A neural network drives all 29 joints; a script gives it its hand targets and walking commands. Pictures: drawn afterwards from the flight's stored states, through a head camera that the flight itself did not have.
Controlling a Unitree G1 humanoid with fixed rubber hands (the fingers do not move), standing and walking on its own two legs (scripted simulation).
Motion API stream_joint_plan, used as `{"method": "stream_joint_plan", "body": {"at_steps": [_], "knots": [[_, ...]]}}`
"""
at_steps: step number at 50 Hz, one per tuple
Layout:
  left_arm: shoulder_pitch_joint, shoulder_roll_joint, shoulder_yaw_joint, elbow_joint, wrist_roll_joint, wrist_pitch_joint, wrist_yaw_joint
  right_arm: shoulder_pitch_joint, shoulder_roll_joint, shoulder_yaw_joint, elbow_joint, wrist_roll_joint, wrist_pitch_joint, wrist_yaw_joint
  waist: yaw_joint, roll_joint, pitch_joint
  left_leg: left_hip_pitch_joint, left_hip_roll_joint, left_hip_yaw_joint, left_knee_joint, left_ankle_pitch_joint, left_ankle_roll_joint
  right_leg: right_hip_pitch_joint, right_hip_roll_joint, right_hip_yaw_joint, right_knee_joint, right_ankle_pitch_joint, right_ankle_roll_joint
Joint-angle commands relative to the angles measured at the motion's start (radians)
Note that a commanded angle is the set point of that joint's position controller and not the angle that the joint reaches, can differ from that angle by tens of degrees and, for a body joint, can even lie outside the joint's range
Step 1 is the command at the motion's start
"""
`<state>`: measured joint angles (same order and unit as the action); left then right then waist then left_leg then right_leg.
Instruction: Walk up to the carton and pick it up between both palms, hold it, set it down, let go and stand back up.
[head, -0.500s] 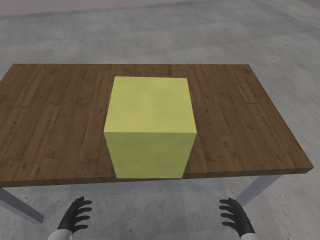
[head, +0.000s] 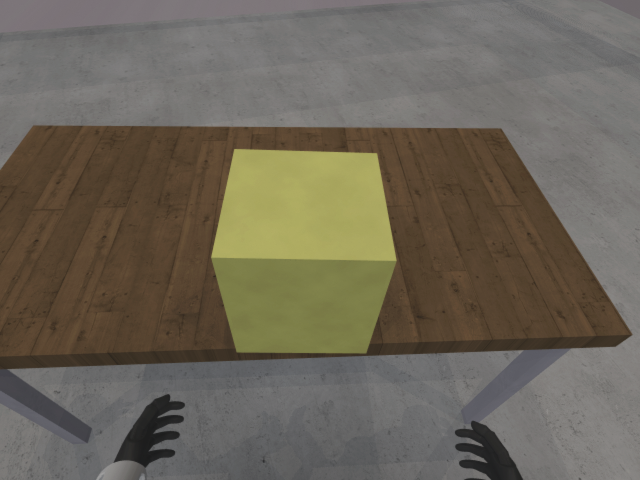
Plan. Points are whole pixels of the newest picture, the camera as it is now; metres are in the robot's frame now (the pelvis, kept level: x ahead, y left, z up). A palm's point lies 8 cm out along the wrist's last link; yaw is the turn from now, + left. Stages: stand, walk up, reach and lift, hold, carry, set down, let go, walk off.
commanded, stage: stand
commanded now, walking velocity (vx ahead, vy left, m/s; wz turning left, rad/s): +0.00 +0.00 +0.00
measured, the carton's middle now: (303, 256) +0.42 +0.02 +0.00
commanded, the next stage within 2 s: none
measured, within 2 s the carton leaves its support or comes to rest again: neither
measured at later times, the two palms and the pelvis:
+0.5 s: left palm out of the picture +0.02 +0.25 -0.13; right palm out of the picture +0.05 -0.23 -0.13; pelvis +0.00 +0.01 +0.00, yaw +3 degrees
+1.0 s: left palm out of the picture -0.04 +0.22 -0.14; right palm out of the picture -0.01 -0.20 -0.14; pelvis +0.00 +0.01 +0.00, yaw +4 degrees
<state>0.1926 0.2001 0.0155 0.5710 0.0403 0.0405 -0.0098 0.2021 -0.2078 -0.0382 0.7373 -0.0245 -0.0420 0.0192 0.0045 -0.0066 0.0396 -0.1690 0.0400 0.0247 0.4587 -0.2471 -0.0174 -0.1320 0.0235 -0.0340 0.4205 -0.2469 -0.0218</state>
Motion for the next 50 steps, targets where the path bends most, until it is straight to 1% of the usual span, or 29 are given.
{"method": "stream_joint_plan", "body": {"at_steps": [1, 5, 6, 9, 11, 13, 15, 16, 19, 21, 23, 24, 25, 26, 27, 28, 30, 32, 33, 34, 35, 38, 39, 42, 44, 45, 48, 49, 50], "knots": [[0.001, 0.097, 0.039, -0.045, -0.001, -0.048, 0.003, 0.017, -0.118, -0.039, -0.065, -0.001, 0.037, 0.002, 0.011, -0.012, -0.078, -0.078, 0.053, -0.064, -0.05, 0.135, 0.017, 0.008, -0.109, 0.078, -0.048, 0.194, 0.006], [0.025, 0.102, 0.043, -0.004, -0.005, -0.055, 0.009, 0.04, -0.113, -0.042, -0.05, -0.009, 0.032, 0.008, 0.008, 0.007, -0.058, -0.101, 0.046, -0.087, -0.053, 0.12, 0.021, -0.028, -0.111, 0.087, -0.064, 0.127, -0.004], [0.032, 0.108, 0.046, 0.008, -0.004, -0.059, 0.011, 0.062, -0.107, -0.04, -0.034, -0.007, 0.03, 0.005, 0.004, 0.027, -0.059, -0.096, 0.043, -0.086, -0.06, 0.132, 0.022, -0.03, -0.113, 0.088, -0.06, 0.123, -0.005], [0.054, 0.109, 0.05, 0.044, -0.008, -0.067, 0.014, 0.077, -0.106, -0.039, -0.016, -0.008, 0.027, -0.002, 0.007, 0.012, -0.058, -0.091, 0.045, -0.103, -0.058, 0.134, 0.026, -0.039, -0.111, 0.076, -0.069, 0.112, -0.006], [0.068, 0.112, 0.05, 0.071, -0.01, -0.071, 0.018, 0.099, -0.111, -0.04, -0.005, -0.008, 0.025, -0.006, 0.0, 0.02, -0.073, -0.08, 0.043, -0.109, -0.062, 0.145, 0.034, -0.025, -0.111, 0.074, -0.069, 0.114, -0.008], [0.099, 0.109, 0.051, 0.103, -0.012, -0.071, 0.019, 0.116, -0.107, -0.035, 0.011, -0.006, 0.024, -0.008, 0.007, 0.018, -0.048, -0.096, 0.042, -0.114, -0.074, 0.129, 0.031, -0.028, -0.113, 0.072, -0.074, 0.101, -0.007], [0.121, 0.105, 0.051, 0.134, -0.015, -0.071, 0.023, 0.135, -0.107, -0.037, 0.029, -0.006, 0.024, -0.013, 0.004, 0.0, -0.033, -0.093, 0.041, -0.122, -0.081, 0.133, 0.035, -0.035, -0.113, 0.07, -0.08, 0.096, -0.01], [0.13, 0.109, 0.052, 0.151, -0.013, -0.07, 0.024, 0.141, -0.102, -0.035, 0.041, -0.006, 0.024, -0.014, 0.005, 0.001, -0.037, -0.075, 0.042, -0.119, -0.084, 0.136, 0.033, -0.038, -0.114, 0.069, -0.085, 0.1, -0.009], [0.151, 0.11, 0.053, 0.194, -0.015, -0.072, 0.029, 0.161, -0.097, -0.03, 0.074, -0.004, 0.023, -0.023, 0.003, 0.032, -0.028, -0.075, 0.043, -0.133, -0.094, 0.138, 0.039, -0.029, -0.114, 0.067, -0.088, 0.101, -0.008], [0.151, 0.113, 0.054, 0.223, -0.016, -0.073, 0.032, 0.164, -0.091, -0.029, 0.092, -0.001, 0.024, -0.027, -0.002, 0.017, -0.012, -0.073, 0.042, -0.134, -0.1, 0.138, 0.042, -0.026, -0.116, 0.064, -0.093, 0.111, -0.006], [0.163, 0.102, 0.051, 0.25, -0.019, -0.071, 0.033, 0.164, -0.101, -0.03, 0.106, 0.001, 0.024, -0.03, 0.002, 0.017, -0.003, -0.072, 0.041, -0.137, -0.107, 0.135, 0.044, -0.029, -0.114, 0.06, -0.094, 0.104, -0.007], [0.182, 0.095, 0.049, 0.266, -0.017, -0.072, 0.034, 0.176, -0.095, -0.029, 0.12, 0.0, 0.025, -0.032, 0.002, 0.029, 0.014, -0.081, 0.037, -0.135, -0.113, 0.121, 0.044, -0.036, -0.117, 0.062, -0.102, 0.093, -0.005], [0.187, 0.095, 0.049, 0.284, -0.019, -0.07, 0.035, 0.174, -0.087, -0.026, 0.132, 0.001, 0.027, -0.032, 0.004, 0.016, 0.015, -0.076, 0.039, -0.134, -0.118, 0.115, 0.043, -0.032, -0.115, 0.061, -0.104, 0.089, -0.004], [0.188, 0.085, 0.045, 0.294, -0.017, -0.07, 0.036, 0.173, -0.09, -0.027, 0.142, 0.002, 0.028, -0.034, 0.003, 0.027, 0.036, -0.084, 0.039, -0.136, -0.119, 0.114, 0.046, -0.034, -0.119, 0.065, -0.109, 0.093, -0.005], [0.191, 0.086, 0.046, 0.311, -0.02, -0.068, 0.038, 0.184, -0.077, -0.022, 0.152, 0.004, 0.028, -0.034, -0.002, 0.005, 0.036, -0.083, 0.035, -0.137, -0.123, 0.108, 0.041, -0.036, -0.116, 0.061, -0.11, 0.08, -0.008], [0.193, 0.086, 0.045, 0.322, -0.015, -0.068, 0.038, 0.189, -0.084, -0.024, 0.166, 0.001, 0.028, -0.037, -0.003, 0.024, 0.029, -0.082, 0.037, -0.137, -0.121, 0.106, 0.044, -0.018, -0.119, 0.064, -0.109, 0.095, -0.008], [0.201, 0.082, 0.045, 0.346, -0.019, -0.069, 0.039, 0.191, -0.072, -0.017, 0.184, 0.005, 0.027, -0.037, -0.001, 0.012, 0.009, -0.062, 0.04, -0.136, -0.121, 0.127, 0.047, -0.007, -0.12, 0.055, -0.106, 0.109, -0.009], [0.202, 0.065, 0.037, 0.372, -0.022, -0.066, 0.041, 0.19, -0.071, -0.015, 0.2, 0.005, 0.027, -0.04, -0.004, 0.022, 0.027, -0.069, 0.033, -0.131, -0.125, 0.132, 0.046, -0.011, -0.12, 0.059, -0.111, 0.106, -0.009], [0.203, 0.067, 0.036, 0.386, -0.021, -0.066, 0.042, 0.181, -0.073, -0.013, 0.208, 0.006, 0.028, -0.042, -0.002, 0.01, 0.031, -0.064, 0.036, -0.133, -0.126, 0.135, 0.046, -0.012, -0.119, 0.055, -0.112, 0.112, -0.005], [0.211, 0.062, 0.034, 0.398, -0.023, -0.065, 0.041, 0.187, -0.064, -0.01, 0.217, 0.005, 0.027, -0.042, -0.001, 0.028, 0.034, -0.067, 0.032, -0.129, -0.127, 0.135, 0.046, -0.012, -0.119, 0.055, -0.111, 0.107, -0.004], [0.21, 0.061, 0.032, 0.411, -0.024, -0.063, 0.041, 0.189, -0.058, -0.007, 0.227, 0.006, 0.028, -0.042, 0.001, 0.009, 0.039, -0.075, 0.035, -0.137, -0.133, 0.13, 0.05, -0.004, -0.121, 0.051, -0.11, 0.106, -0.002], [0.213, 0.053, 0.027, 0.439, -0.02, -0.061, 0.043, 0.196, -0.048, 0.0, 0.257, 0.008, 0.027, -0.048, -0.001, 0.007, 0.057, -0.074, 0.036, -0.138, -0.132, 0.141, 0.049, 0.001, -0.121, 0.052, -0.109, 0.116, -0.003], [0.222, 0.037, 0.024, 0.452, -0.024, -0.06, 0.045, 0.194, -0.045, 0.004, 0.264, 0.008, 0.028, -0.048, 0.004, 0.032, 0.055, -0.08, 0.032, -0.137, -0.133, 0.14, 0.048, 0.011, -0.121, 0.051, -0.108, 0.12, -0.003], [0.224, 0.036, 0.019, 0.48, -0.026, -0.057, 0.047, 0.213, -0.036, 0.008, 0.291, 0.007, 0.032, -0.05, -0.004, 0.006, 0.061, -0.072, 0.032, -0.133, -0.137, 0.126, 0.048, 0.005, -0.122, 0.05, -0.109, 0.1, -0.002], [0.215, 0.027, 0.014, 0.494, -0.027, -0.054, 0.048, 0.205, -0.038, 0.009, 0.303, 0.007, 0.033, -0.05, -0.008, 0.013, 0.07, -0.077, 0.028, -0.135, -0.141, 0.096, 0.048, -0.004, -0.12, 0.052, -0.115, 0.082, -0.001], [0.22, 0.026, 0.015, 0.5, -0.027, -0.055, 0.048, 0.197, -0.033, 0.012, 0.312, 0.007, 0.031, -0.05, 0.0, 0.029, 0.064, -0.07, 0.027, -0.133, -0.139, 0.105, 0.049, -0.003, -0.12, 0.05, -0.113, 0.09, 0.0], [0.224, 0.017, 0.01, 0.522, -0.028, -0.056, 0.049, 0.198, -0.031, 0.016, 0.324, 0.011, 0.028, -0.051, -0.005, -0.002, 0.052, -0.067, 0.028, -0.133, -0.137, 0.119, 0.049, 0.004, -0.12, 0.048, -0.109, 0.093, 0.0], [0.225, 0.015, 0.01, 0.524, -0.028, -0.056, 0.049, 0.199, -0.028, 0.017, 0.336, 0.011, 0.029, -0.054, 0.001, 0.011, 0.064, -0.068, 0.026, -0.132, -0.138, 0.12, 0.048, -0.004, -0.118, 0.048, -0.109, 0.092, 0.002], [0.229, 0.007, 0.008, 0.532, -0.028, -0.055, 0.051, 0.2, -0.018, 0.021, 0.342, 0.009, 0.03, -0.054, 0.001, 0.011, 0.069, -0.073, 0.029, -0.136, -0.139, 0.118, 0.049, -0.005, -0.117, 0.045, -0.108, 0.088, 0.002]]}}
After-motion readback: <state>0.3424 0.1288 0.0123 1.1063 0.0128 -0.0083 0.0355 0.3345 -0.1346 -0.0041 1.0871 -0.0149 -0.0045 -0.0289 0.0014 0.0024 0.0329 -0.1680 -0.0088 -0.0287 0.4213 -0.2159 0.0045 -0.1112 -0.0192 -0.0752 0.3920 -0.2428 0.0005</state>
